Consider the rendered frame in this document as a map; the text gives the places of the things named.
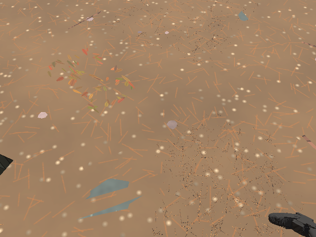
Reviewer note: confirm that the robot right hand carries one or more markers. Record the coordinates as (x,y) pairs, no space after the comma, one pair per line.
(298,222)

